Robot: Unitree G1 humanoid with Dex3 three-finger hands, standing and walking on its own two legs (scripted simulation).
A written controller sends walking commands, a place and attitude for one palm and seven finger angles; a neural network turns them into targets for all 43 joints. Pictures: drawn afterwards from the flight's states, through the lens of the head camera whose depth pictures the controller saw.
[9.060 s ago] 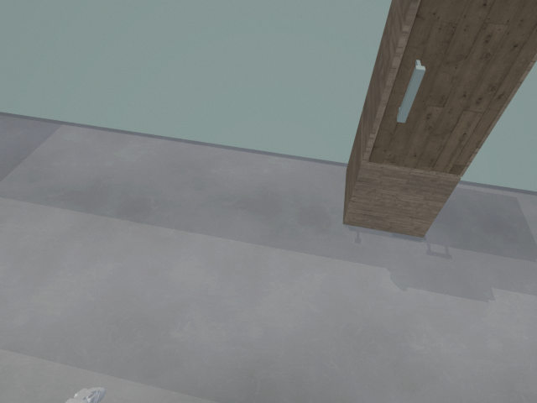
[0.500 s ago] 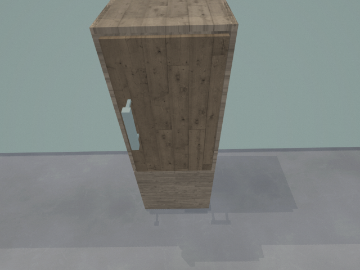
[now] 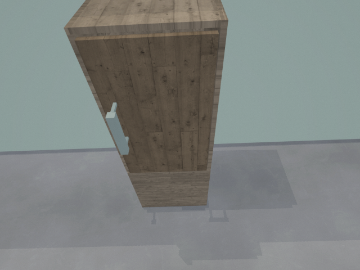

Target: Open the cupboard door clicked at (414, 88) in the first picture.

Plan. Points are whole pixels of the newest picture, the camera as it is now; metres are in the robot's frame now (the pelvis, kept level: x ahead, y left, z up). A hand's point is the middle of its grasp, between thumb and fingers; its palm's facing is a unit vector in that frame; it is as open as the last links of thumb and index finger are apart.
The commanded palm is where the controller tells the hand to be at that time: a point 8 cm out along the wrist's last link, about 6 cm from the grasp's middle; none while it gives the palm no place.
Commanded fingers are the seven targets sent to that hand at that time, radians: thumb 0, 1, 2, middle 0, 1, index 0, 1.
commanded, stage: come to a stop and stand still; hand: left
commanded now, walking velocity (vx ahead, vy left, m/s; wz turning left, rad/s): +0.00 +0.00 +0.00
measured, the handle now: (119, 129) +0.52 +0.23 -0.03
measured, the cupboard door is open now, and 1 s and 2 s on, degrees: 0 0 0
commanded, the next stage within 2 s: look again from close up in 0.64 s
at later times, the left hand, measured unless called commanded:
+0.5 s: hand out of the picture +0.02 +0.15 -0.17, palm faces +0.05 -0.97 -0.23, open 7.3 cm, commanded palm none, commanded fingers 0.00 0.90 0.90 -0.20 -0.30 -0.20 -0.30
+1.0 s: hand out of the picture -0.01 +0.13 -0.17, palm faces +0.07 -0.98 -0.20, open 7.3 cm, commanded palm none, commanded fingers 0.00 0.90 0.90 -0.20 -0.30 -0.20 -0.30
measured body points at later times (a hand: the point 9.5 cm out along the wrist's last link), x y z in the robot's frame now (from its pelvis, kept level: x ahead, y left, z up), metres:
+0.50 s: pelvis +0.01 -0.03 +0.00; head +0.02 -0.05 +0.45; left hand +0.02 +0.20 -0.15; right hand -0.01 -0.25 -0.17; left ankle -0.07 +0.10 -0.74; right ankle +0.03 -0.12 -0.74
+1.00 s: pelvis +0.00 -0.04 +0.00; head +0.01 -0.04 +0.45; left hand -0.02 +0.19 -0.15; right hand -0.04 -0.24 -0.16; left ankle -0.07 +0.10 -0.74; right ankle +0.03 -0.12 -0.74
